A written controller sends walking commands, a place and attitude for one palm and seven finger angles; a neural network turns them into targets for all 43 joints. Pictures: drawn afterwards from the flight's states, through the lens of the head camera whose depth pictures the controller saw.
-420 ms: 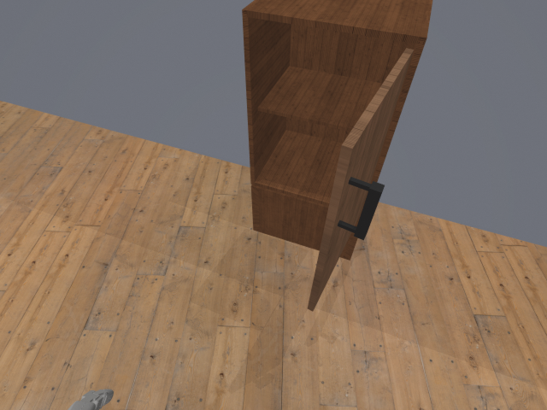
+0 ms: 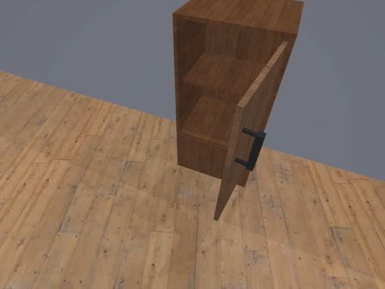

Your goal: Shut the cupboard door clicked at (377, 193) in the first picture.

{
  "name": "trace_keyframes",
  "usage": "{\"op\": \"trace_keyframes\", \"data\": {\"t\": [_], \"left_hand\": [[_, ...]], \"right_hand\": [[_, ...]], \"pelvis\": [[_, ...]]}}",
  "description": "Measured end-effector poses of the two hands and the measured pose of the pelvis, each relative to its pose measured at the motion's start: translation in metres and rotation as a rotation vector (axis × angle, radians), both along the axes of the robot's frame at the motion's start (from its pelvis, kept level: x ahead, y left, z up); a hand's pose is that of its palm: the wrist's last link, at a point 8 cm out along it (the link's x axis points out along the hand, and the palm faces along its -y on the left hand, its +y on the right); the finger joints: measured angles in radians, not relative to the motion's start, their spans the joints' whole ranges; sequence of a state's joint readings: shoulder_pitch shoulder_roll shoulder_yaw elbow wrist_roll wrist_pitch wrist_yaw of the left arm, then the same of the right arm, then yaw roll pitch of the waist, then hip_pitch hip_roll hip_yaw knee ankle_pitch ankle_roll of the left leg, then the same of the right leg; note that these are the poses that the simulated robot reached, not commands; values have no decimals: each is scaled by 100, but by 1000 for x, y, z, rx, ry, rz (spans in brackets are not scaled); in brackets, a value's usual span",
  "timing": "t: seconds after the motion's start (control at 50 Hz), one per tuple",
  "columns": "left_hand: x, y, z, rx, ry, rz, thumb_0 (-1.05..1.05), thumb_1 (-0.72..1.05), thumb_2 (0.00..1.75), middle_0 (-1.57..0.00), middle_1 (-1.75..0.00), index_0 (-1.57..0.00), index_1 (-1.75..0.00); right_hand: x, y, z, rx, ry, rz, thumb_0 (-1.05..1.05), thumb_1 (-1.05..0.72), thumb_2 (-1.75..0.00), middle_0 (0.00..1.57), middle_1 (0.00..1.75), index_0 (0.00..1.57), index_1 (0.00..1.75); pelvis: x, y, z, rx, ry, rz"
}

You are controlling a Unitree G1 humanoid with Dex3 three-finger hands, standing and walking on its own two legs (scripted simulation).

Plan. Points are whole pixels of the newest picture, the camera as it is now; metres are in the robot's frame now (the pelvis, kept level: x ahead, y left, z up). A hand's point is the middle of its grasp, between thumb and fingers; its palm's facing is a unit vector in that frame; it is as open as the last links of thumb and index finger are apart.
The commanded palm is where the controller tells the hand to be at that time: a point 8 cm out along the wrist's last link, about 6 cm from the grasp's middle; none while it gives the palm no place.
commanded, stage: stand and wait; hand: left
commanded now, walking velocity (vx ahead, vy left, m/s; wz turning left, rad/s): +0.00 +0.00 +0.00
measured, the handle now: (248, 149) +0.50 -0.13 -0.02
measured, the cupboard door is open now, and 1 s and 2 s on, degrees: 82 82 82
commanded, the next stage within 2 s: look at it before walking up in 0.52 s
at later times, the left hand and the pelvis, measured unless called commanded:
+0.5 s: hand out of the picture +0.05 +0.23 -0.15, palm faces -0.02 -0.94 -0.33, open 7.4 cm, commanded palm none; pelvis -0.02 -0.01 +0.00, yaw +0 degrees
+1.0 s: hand out of the picture +0.07 +0.23 -0.15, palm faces -0.03 -0.95 -0.33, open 7.4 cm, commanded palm none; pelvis -0.01 -0.01 +0.00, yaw +0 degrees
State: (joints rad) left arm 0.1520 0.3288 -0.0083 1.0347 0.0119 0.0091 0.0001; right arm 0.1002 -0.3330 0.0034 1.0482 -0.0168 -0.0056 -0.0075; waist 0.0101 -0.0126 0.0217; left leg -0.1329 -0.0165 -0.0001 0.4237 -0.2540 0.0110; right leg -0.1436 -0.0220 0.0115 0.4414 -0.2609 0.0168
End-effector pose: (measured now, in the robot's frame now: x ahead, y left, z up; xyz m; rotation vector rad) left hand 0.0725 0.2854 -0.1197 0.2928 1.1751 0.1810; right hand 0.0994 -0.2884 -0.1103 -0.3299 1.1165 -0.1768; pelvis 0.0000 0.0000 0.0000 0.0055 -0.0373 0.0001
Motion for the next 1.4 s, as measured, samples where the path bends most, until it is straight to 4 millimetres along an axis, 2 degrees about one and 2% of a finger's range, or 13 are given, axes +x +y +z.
{"op": "trace_keyframes", "data": {"t": [0.22,0.46,0.68,1.16,1.32,1.4], "left_hand": [[-25,1,2,16,51,18,0,90,90,-20,-30,-20,-30],[-25,-5,4,17,43,8,0,90,90,-20,-30,-20,-30],[-18,-11,3,6,39,-1,0,90,90,-20,-30,-20,-30],[-6,-7,5,14,31,1,0,90,90,-20,-30,-20,-30],[-6,-6,4,18,39,3,0,90,90,-20,-30,-20,-30],[-9,-14,-2,10,70,-11,0,90,90,-20,-30,-20,-30]], "right_hand": [[-38,-12,-6,-4,85,-31,1,-91,-90,20,30,20,30],[-56,-14,-10,12,113,-44,1,-91,-90,20,30,20,30],[-54,-16,-9,11,115,-48,1,-91,-90,20,30,20,30],[-28,-16,-4,3,79,-36,1,-91,-90,20,30,20,30],[-28,-15,-5,1,73,-44,1,-91,-90,20,30,20,30],[-35,-9,-10,17,59,-83,1,-91,-90,20,30,20,30]], "pelvis": [[-10,-6,2,0,-6,1],[-17,-10,4,0,-2,-1],[-15,-13,4,0,6,-3],[-4,-12,5,-1,7,-7],[-4,-12,4,-1,7,-23],[-8,-12,1,4,10,-63]]}}
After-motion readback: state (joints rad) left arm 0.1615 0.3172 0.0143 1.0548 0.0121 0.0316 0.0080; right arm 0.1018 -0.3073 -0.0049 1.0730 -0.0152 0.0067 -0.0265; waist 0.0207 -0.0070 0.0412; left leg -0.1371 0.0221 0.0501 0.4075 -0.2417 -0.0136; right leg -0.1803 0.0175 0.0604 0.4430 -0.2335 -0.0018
